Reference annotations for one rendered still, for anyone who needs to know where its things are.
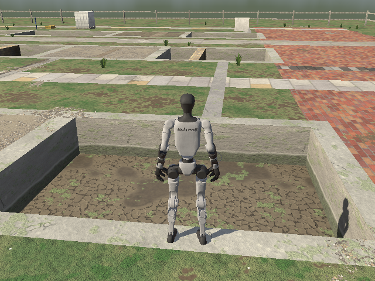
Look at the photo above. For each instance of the robot right forearm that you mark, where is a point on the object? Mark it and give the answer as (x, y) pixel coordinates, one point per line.
(213, 158)

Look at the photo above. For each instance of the robot left forearm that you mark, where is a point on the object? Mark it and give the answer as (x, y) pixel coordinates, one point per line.
(161, 158)

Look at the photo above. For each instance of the right robot thigh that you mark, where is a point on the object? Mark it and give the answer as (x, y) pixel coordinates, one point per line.
(201, 177)

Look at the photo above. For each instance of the robot right foot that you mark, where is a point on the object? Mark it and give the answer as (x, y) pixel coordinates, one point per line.
(202, 239)

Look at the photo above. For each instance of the robot right upper arm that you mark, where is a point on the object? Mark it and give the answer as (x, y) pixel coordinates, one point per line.
(208, 134)

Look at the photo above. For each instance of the robot left upper arm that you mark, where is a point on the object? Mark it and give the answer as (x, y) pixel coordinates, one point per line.
(166, 133)

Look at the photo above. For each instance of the left robot hand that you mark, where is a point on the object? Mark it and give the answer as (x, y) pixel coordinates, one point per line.
(158, 172)

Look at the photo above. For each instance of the right robot hand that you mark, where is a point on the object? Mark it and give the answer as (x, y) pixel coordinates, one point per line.
(214, 172)

